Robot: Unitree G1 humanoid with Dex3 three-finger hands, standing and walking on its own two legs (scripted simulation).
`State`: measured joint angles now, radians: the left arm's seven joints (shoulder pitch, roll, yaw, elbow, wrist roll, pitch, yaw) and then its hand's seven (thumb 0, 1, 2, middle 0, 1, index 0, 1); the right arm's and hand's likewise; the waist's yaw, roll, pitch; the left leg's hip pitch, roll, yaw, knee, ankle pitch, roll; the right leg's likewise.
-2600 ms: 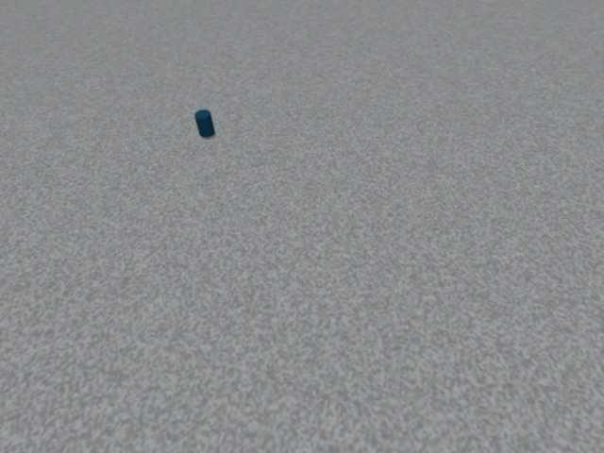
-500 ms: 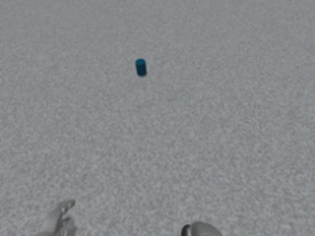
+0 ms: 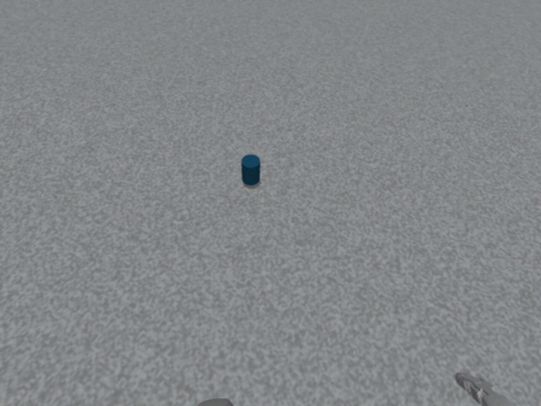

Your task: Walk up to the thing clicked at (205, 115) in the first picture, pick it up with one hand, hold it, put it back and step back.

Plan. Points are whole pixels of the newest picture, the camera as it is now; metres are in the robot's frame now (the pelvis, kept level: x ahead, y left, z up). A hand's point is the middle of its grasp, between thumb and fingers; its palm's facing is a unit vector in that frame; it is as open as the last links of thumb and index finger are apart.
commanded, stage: walk up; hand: left
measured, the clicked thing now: (250, 170) +1.20 +0.13 -0.70
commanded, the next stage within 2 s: none
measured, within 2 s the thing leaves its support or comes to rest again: neither
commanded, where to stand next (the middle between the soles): +0.86 -0.09 m, yaw +0 degrees
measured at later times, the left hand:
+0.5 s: hand (190, 280) +0.33 +0.18 -0.10, palm faces -0.02 -0.92 -0.40, open 7.3 cm
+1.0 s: hand (188, 243) +0.45 +0.21 -0.15, palm faces -0.02 -0.94 -0.33, open 7.4 cm
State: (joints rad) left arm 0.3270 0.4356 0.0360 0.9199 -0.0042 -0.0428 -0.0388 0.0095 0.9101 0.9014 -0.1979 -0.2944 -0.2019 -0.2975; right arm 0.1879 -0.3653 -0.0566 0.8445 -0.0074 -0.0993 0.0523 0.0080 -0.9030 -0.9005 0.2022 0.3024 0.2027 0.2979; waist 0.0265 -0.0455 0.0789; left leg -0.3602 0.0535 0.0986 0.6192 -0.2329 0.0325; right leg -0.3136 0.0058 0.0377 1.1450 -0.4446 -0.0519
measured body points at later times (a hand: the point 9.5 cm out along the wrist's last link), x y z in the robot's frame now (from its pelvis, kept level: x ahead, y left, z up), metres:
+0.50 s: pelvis +0.23 -0.09 +0.01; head +0.23 -0.12 +0.46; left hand +0.33 +0.22 -0.07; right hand +0.27 -0.41 -0.13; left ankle +0.17 +0.08 -0.64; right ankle +0.28 -0.18 -0.73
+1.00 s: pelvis +0.42 -0.06 +0.00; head +0.44 -0.04 +0.45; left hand +0.45 +0.26 -0.13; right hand +0.53 -0.37 -0.09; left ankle +0.50 +0.05 -0.73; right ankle +0.34 -0.19 -0.65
